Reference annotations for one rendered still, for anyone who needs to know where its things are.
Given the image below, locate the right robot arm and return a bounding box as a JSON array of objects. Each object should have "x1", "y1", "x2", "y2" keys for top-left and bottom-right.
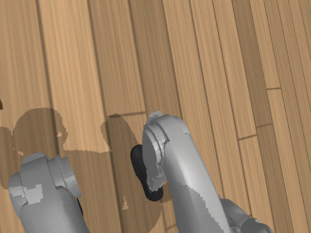
[{"x1": 241, "y1": 218, "x2": 274, "y2": 233}]

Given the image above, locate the right robot hand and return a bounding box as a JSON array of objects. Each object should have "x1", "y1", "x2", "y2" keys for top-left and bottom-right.
[{"x1": 218, "y1": 195, "x2": 250, "y2": 233}]

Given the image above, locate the right robot foot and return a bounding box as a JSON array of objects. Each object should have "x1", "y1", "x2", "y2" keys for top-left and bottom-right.
[{"x1": 130, "y1": 145, "x2": 163, "y2": 201}]

